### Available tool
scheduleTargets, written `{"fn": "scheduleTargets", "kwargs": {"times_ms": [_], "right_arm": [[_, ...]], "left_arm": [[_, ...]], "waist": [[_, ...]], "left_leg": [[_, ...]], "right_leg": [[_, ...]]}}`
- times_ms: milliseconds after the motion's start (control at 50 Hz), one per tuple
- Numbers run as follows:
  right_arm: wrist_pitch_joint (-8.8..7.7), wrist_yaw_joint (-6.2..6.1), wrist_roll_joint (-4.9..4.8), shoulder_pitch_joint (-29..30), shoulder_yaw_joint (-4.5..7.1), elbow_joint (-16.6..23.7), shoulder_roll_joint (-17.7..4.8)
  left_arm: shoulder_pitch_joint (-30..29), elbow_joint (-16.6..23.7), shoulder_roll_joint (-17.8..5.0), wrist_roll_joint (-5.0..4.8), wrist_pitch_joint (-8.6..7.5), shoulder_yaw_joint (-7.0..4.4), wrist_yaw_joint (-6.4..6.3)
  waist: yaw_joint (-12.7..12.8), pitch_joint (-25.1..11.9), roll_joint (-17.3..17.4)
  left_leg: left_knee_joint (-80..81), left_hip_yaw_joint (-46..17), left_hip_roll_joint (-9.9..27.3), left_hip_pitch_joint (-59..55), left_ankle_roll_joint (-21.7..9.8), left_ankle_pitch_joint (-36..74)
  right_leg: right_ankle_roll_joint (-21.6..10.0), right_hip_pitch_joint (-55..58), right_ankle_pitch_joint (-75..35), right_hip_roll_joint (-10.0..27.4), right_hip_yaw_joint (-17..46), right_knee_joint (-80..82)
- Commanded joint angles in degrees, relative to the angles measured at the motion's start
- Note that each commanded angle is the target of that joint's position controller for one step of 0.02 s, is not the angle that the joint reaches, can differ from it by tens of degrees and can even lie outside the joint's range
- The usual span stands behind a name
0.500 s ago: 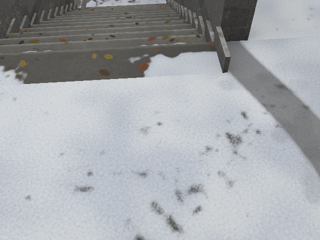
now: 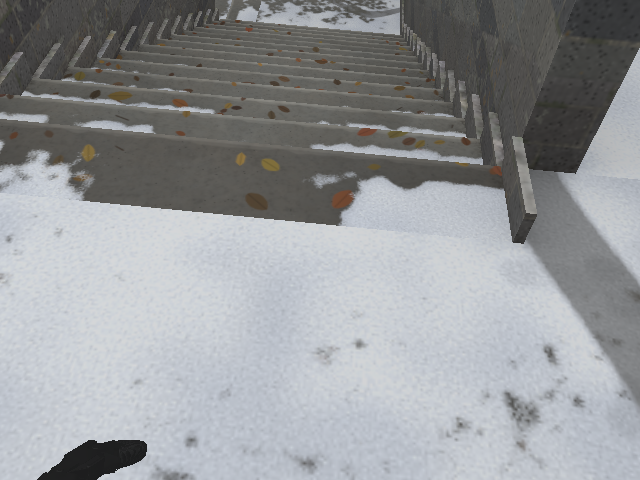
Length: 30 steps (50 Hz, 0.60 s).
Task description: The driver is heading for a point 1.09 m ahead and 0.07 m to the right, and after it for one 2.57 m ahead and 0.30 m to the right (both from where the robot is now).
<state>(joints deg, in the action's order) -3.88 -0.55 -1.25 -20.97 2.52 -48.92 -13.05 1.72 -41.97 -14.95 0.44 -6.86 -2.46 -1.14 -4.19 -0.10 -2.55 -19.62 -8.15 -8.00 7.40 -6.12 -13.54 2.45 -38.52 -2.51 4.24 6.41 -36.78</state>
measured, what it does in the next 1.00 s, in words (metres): walks ahead: right foot, then left foot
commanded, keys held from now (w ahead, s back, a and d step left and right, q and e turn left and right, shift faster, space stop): w+q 0.04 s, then w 0.78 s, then w+e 0.18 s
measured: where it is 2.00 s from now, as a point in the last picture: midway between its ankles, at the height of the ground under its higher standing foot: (303, 251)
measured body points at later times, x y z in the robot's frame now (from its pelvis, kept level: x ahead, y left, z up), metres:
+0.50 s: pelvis +0.26 -0.03 +0.00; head +0.29 -0.03 +0.45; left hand +0.21 +0.24 -0.12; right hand +0.49 -0.24 -0.10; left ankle +0.40 +0.16 -0.69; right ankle +0.22 -0.14 -0.74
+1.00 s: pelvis +0.50 +0.06 +0.00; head +0.51 +0.08 +0.45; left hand +0.63 +0.34 -0.11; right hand +0.55 -0.21 -0.12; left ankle +0.44 +0.14 -0.74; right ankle +0.68 -0.10 -0.67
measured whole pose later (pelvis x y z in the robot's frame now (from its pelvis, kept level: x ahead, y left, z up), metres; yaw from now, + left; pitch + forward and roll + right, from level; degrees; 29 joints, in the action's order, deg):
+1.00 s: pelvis +0.50 +0.06 +0.00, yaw +5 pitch +1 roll +1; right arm -5.7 0.6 0.6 -20.3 2.6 -51.0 -14.5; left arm 10.4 -44.9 -16.3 -0.9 -3.7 -3.3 0.3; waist -3.1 -0.7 -3.3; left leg -11.9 4.6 -3.8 2.6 -3.6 -10.8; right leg -0.4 -41.7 -2.2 6.0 4.6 -47.8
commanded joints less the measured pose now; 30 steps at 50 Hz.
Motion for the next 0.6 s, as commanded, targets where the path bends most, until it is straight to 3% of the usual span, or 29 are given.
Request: {"fn": "scheduleTargets", "kwargs": {"times_ms": [20, 60, 100, 120, 140, 160, 180, 200, 220, 240, 260, 300, 360, 420, 460, 520, 600], "right_arm": [[-0.18, -0.64, -0.44, -2.76, 2.08, 2.45, -8.67], [0.26, -0.99, -0.26, -2.71, 2.1, 2.57, -8.76], [0.66, -1.21, 0.13, -1.94, 2.22, 2.58, -8.95], [0.73, -1.07, 0.29, -1.23, 1.92, 2.84, -8.16], [0.51, -0.58, 0.99, -0.02, 1.11, 3.68, -6.44], [-0.11, -0.3, 0.86, -4.8, 0.12, 4.2, -3.48], [-0.78, -0.08, -0.57, -11.06, -0.45, 3.19, -3.17], [-1.06, -0.02, -1.33, -7.2, 0.65, 3.07, -8.62], [-1.01, -0.02, -1.1, -0.67, 0.95, 4.25, -9.77], [-1.14, 0.02, -0.17, 2.98, 0.87, 5.26, -8.73], [-1.11, 0.05, 0.75, 4.21, 1.14, 5.64, -8.2], [-0.79, 0.25, 0.79, 2.58, 0.77, 5.26, -5.6], [-0.76, 0.12, 1.3, 6.0, 0.17, 6.76, -4.02], [-1.18, 0.38, 1.27, 12.12, -0.34, 8.38, -3.27], [-1.42, 0.72, 0.94, 15.82, -0.47, 9.12, -3.22], [-1.63, 1.37, 0.32, 20.91, -0.41, 10.76, -3.92], [-2.31, 2.31, 0.09, 22.61, 0.22, 12.33, -6.02]], "left_arm": [[-7.29, 5.99, -3.71, -0.55, -1.39, -0.57, 1.04], [-7.14, 6.48, -4.8, -0.59, -2.15, -0.86, 1.88], [-3.23, 5.65, -5.77, -0.46, -2.71, -1.28, 2.11], [2.18, 4.2, -6.73, -0.12, -2.93, -1.93, 1.83], [10.52, 2.77, -8.93, 0.49, -3.04, -2.71, 1.49], [20.18, 1.47, -13.24, 1.37, -2.67, -3.89, 1.08], [24.12, -1.42, -12.65, 0.09, -1.9, -4.29, 1.72], [20.9, -0.26, -7.44, -0.88, -1.78, -3.0, 1.78], [17.06, 0.45, -5.27, -0.91, -1.32, -2.31, 1.72], [14.03, 0.57, -4.87, -0.64, -0.98, -1.9, 1.92], [12.6, 0.5, -3.99, -0.34, -0.93, -1.51, 2.12], [12.78, -0.38, -3.73, -0.14, -0.94, -1.33, 2.55], [15.34, -2.07, -6.25, -0.56, -0.99, -1.97, 2.44], [17.51, -3.21, -7.46, -0.98, -0.2, -2.21, 1.9], [19.16, -4.07, -8.0, -1.33, 0.19, -2.19, 1.74], [22.23, -5.75, -8.57, -1.66, 0.73, -2.13, 1.7], [22.3, -6.87, -10.02, -1.88, 1.81, -2.47, 1.3]], "waist": [[-0.81, 0.91, 7.26], [-0.12, 0.35, 7.77], [1.75, -0.76, 9.71], [4.37, -3.18, 9.8], [8.26, -9.76, 8.05], [9.11, -18.96, -2.74], [7.73, -21.1, -17.2], [8.21, -12.2, -8.89], [8.06, -5.4, -2.38], [6.61, -0.88, 1.3], [5.13, 0.43, 1.39], [3.67, -0.01, -1.08], [4.23, 0.24, -1.65], [5.99, 0.61, -1.48], [7.2, 1.2, -1.91], [8.74, 2.45, -2.35], [7.07, 2.58, -3.03]], "left_leg": [[2.92, -13.77, 14.22, 0.64, -6.97, 8.42], [-0.23, -16.08, 15.66, -2.5, -6.5, 9.83], [-3.36, -16.72, 16.36, -3.49, -5.63, 15.23], [-7.87, -15.56, 14.13, -3.26, -4.57, 21.9], [-19.12, -12.54, 11.38, 1.03, -2.89, 23.17], [-37.91, -5.61, 4.26, 17.3, 1.21, 9.65], [-51.35, -2.82, 1.47, 31.27, 3.02, -18.6], [-56.37, -5.36, 5.12, 36.91, 2.68, -16.17], [-56.84, -3.42, 7.39, 37.12, 2.78, -10.82], [-53.63, -1.37, 9.3, 35.91, 3.01, -7.29], [-49.87, -0.2, 11.53, 34.14, 3.12, -4.86], [-45.65, 2.36, 12.85, 29.98, 3.71, -3.07], [-37.49, 4.35, 13.89, 31.31, 5.01, 0.86], [-26.11, 5.43, 13.76, 30.64, 5.33, 9.64], [-19.58, 6.44, 12.64, 27.88, 5.42, 14.36], [-14.68, 7.02, 11.52, 26.14, 5.21, 15.59], [-9.55, 7.25, 10.46, 23.14, 2.61, 9.19]], "right_leg": [[-0.28, 3.86, -1.15, -3.43, -1.82, 6.46], [-1.44, 6.11, 1.54, -4.03, -1.6, 9.23], [-3.42, 12.33, 4.83, -4.31, -2.79, 10.7], [-5.25, 19.93, 5.16, -4.97, -4.04, 13.17], [-8.76, 33.35, 4.05, 0.04, -0.14, 11.37], [-16.35, 55.25, 5.35, 11.11, 17.07, 10.83], [-22.37, 61.8, 16.93, 20.0, 37.97, 17.48], [-19.98, 55.18, 25.42, 18.55, 36.47, 19.88], [-17.45, 47.07, 23.53, 15.81, 27.21, 20.75], [-16.52, 39.36, 17.15, 13.01, 21.04, 22.89], [-15.62, 35.36, 12.03, 10.74, 16.85, 24.26], [-15.24, 31.19, 5.37, 7.74, 11.11, 26.54], [-16.46, 30.7, -2.37, 7.42, 6.4, 28.44], [-15.24, 31.31, -3.49, 6.36, 2.58, 29.1], [-14.16, 30.95, -1.72, 5.49, 0.51, 28.95], [-13.89, 33.02, 0.55, 7.18, 0.91, 27.97], [-12.3, 38.61, -2.79, 10.3, 2.43, 23.96]]}}
Velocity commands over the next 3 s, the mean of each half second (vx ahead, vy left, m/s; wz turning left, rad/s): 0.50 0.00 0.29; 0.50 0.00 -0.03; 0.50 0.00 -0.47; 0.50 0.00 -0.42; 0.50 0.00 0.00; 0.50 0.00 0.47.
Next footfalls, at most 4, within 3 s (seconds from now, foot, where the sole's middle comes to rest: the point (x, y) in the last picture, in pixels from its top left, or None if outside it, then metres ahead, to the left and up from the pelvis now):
0.14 right None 0.26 -0.13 -0.78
0.66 left None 0.48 0.15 -0.78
1.24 right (321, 345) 0.80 -0.07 -0.78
1.72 left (257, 246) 1.11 0.08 -0.78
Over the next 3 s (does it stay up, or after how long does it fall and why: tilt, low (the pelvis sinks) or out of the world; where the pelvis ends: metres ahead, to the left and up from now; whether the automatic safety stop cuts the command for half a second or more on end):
stays up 1.60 -0.12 -0.17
